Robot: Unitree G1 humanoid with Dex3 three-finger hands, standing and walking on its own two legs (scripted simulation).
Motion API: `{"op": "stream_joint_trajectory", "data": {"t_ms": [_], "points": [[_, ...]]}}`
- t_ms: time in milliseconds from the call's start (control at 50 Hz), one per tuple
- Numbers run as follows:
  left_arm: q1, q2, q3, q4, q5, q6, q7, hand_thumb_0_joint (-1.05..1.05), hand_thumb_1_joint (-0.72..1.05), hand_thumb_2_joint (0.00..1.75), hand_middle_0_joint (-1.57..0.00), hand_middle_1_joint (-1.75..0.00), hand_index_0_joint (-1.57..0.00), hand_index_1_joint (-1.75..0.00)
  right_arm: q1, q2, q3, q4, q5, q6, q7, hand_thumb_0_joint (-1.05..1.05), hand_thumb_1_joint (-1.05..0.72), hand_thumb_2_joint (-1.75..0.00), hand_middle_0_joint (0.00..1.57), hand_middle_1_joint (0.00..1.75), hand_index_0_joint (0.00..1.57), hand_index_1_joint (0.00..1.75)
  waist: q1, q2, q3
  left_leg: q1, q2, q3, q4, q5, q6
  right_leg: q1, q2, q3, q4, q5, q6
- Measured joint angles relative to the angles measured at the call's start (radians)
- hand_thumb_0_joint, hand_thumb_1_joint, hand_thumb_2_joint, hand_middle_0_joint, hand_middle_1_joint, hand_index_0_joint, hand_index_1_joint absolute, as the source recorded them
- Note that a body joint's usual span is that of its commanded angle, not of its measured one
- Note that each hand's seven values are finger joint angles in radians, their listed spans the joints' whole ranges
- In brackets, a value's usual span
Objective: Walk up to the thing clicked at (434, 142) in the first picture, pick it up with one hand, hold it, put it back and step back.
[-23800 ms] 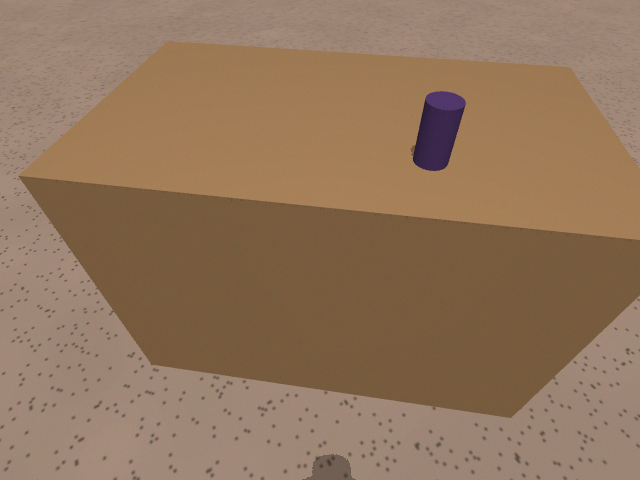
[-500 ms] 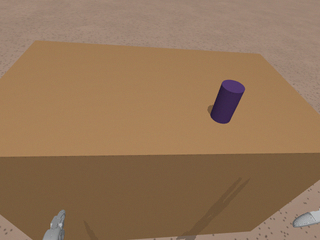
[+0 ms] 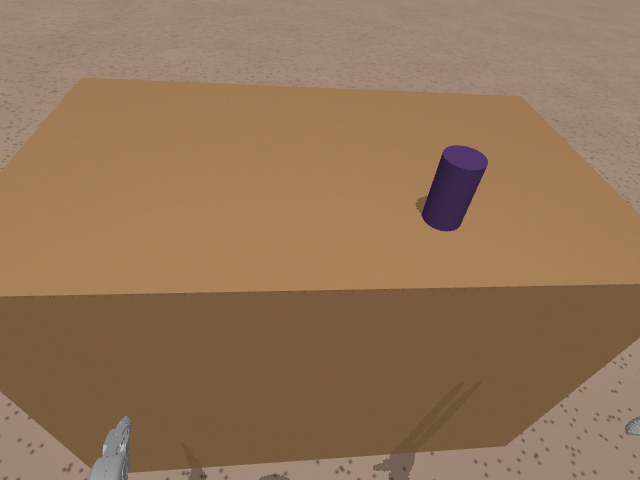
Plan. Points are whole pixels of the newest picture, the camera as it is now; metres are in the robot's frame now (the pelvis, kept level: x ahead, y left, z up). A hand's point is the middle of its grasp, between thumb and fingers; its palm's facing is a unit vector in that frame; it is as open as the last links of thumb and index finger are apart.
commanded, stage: home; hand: right
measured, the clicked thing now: (452, 189) +0.55 -0.23 +0.10
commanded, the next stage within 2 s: none
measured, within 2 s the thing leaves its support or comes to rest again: neither
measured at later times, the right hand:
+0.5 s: hand (500, 429) +0.20 -0.22 -0.01, palm faces +0.16 +0.94 -0.29, open 17.6 cm
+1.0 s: hand (442, 425) +0.24 -0.18 -0.09, palm faces +0.09 +0.96 -0.26, open 17.4 cm
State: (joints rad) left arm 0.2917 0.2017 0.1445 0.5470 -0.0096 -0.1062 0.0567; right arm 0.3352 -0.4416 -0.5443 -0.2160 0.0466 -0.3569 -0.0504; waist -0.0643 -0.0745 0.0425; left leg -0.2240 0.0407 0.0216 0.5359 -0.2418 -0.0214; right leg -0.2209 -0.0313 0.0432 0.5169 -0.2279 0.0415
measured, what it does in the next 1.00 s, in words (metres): shifts its weight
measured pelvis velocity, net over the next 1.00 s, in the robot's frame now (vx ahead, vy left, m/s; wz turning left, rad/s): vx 0.05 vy -0.01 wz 0.03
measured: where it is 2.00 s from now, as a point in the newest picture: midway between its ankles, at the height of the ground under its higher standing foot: outside the picture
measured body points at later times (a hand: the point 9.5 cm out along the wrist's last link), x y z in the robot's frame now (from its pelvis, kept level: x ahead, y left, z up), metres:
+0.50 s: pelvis +0.03 -0.01 +0.01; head +0.04 -0.01 +0.45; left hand +0.20 +0.21 -0.08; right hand +0.19 -0.27 +0.01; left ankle +0.03 +0.13 -0.73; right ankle +0.04 -0.15 -0.73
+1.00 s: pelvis +0.05 -0.01 +0.00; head +0.07 +0.00 +0.45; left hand +0.18 +0.24 -0.11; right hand +0.23 -0.23 -0.07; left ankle +0.03 +0.13 -0.73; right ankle +0.04 -0.15 -0.73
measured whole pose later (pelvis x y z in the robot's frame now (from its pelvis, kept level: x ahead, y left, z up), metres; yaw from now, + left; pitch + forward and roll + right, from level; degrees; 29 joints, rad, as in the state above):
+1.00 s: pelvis +0.05 -0.01 +0.00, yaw +2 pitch +1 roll +0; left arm 0.23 0.21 0.01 0.69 0.00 -0.03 0.04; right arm 0.23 -0.17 -0.02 0.57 0.00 -0.12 -0.10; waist 0.00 -0.02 0.00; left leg -0.24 0.03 0.00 0.53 -0.30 -0.03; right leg -0.24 -0.04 0.01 0.53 -0.31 0.04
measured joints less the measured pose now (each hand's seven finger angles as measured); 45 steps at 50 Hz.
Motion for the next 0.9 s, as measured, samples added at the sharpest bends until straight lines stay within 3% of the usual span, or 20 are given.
{"op": "stream_joint_trajectory", "data": {"t_ms": [80,180,260,360,520,640,720,900], "points": [[-0.005,0.0,-0.05,-0.065,-0.008,-0.032,0.001,-0.01,-0.41,0.18,-0.09,-0.1,-0.09,-0.1,0.005,0.029,0.029,0.071,0.009,-0.004,0.013,-0.01,0.57,-0.05,0.06,0.05,0.06,0.05,-0.004,0.008,-0.018,0.02,0.008,-0.012,-0.023,0.006,-0.009,0.026,0.008,-0.013,-0.027,0.006,-0.007],[-0.011,-0.044,-0.112,-0.045,-0.015,-0.053,-0.025,-0.01,-0.16,0.35,-0.11,-0.15,-0.12,-0.15,0.055,0.109,0.138,0.091,0.014,0.033,0.038,-0.01,0.56,-0.05,0.06,0.05,0.06,0.05,-0.013,0.047,-0.02,0.039,0.015,-0.018,-0.042,0.007,-0.011,0.048,0.014,-0.021,-0.049,0.006,-0.011],[-0.015,-0.061,-0.107,0.008,-0.008,-0.058,-0.042,0.0,0.07,0.46,-0.13,-0.17,-0.14,-0.18,0.104,0.175,0.23,0.115,0.001,0.072,0.051,-0.01,0.56,-0.05,0.06,0.05,0.06,0.05,-0.005,0.06,-0.001,0.044,0.018,-0.016,-0.058,0.009,-0.012,0.046,0.017,-0.02,-0.051,0.002,-0.015],[-0.039,-0.035,-0.086,0.063,0.003,-0.049,-0.031,0.0,0.35,0.6,-0.16,-0.21,-0.16,-0.21,0.126,0.209,0.31,0.174,-0.02,0.113,0.043,-0.01,0.55,-0.05,0.06,0.05,0.06,0.05,0.017,0.056,0.03,0.04,0.016,-0.015,-0.07,0.013,-0.02,0.031,0.015,-0.02,-0.043,-0.005,-0.018],[-0.102,-0.027,-0.123,0.086,0.01,-0.033,-0.015,0.01,0.74,0.81,-0.19,-0.27,-0.19,-0.27,0.104,0.233,0.435,0.389,-0.042,0.155,0.022,-0.01,0.57,-0.04,0.06,0.04,0.06,0.04,0.046,0.061,0.013,0.024,0.006,-0.015,-0.071,0.003,-0.017,0.015,0.005,-0.02,-0.037,-0.021,-0.014],[-0.117,-0.013,-0.153,0.125,0.019,-0.016,-0.019,0.01,0.85,0.87,-0.2,-0.29,-0.2,-0.29,0.048,0.279,0.49,0.587,-0.052,0.184,-0.009,-0.01,0.57,-0.04,0.06,0.04,0.06,0.04,0.049,0.076,-0.002,0.006,0.001,-0.006,-0.046,-0.021,-0.012,-0.006,-0.001,-0.011,-0.014,-0.042,-0.009],[-0.118,-0.006,-0.155,0.143,0.023,0.001,-0.016,0.01,0.88,0.89,-0.2,-0.29,-0.21,-0.3,-0.038,0.294,0.503,0.719,-0.058,0.204,-0.017,-0.01,0.56,-0.04,0.06,0.04,0.06,0.04,0.051,0.084,0.004,-0.03,-0.002,-0.007,-0.013,-0.038,-0.009,-0.039,-0.003,-0.01,0.014,-0.055,-0.005],[-0.069,0.008,-0.138,0.154,0.023,0.043,-0.014,0.01,0.9,0.9,-0.2,-0.3,-0.21,-0.3,-0.106,0.276,0.507,0.765,-0.053,0.229,-0.049,-0.01,0.55,-0.05,0.06,0.05,0.06,0.05,0.064,0.064,-0.02,-0.031,-0.01,-0.018,-0.009,-0.052,-0.007,-0.033,-0.012,-0.022,0.017,-0.075,-0.001]]}}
